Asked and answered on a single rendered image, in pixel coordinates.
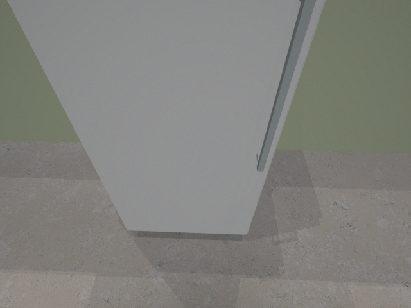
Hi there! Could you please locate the fridge door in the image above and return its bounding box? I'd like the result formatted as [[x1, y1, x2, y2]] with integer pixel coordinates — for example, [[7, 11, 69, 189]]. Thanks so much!
[[7, 0, 324, 235]]

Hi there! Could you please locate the handle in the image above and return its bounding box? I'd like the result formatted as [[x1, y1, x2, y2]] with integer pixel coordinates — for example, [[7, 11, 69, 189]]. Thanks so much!
[[256, 0, 316, 172]]

